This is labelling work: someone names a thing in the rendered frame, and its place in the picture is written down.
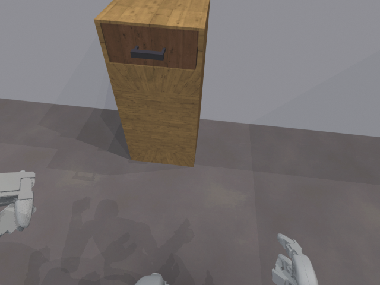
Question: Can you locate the robot left hand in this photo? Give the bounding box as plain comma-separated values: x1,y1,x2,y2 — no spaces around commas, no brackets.
0,170,36,237

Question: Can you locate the cabinet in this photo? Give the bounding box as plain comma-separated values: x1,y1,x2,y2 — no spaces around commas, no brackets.
94,0,210,167

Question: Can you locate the drawer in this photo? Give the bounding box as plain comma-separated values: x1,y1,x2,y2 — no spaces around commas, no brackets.
101,23,199,70

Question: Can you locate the robot right hand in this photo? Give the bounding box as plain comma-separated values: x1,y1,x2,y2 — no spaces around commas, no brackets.
272,233,318,285

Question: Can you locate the handle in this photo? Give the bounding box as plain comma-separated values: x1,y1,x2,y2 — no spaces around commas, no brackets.
130,46,166,61

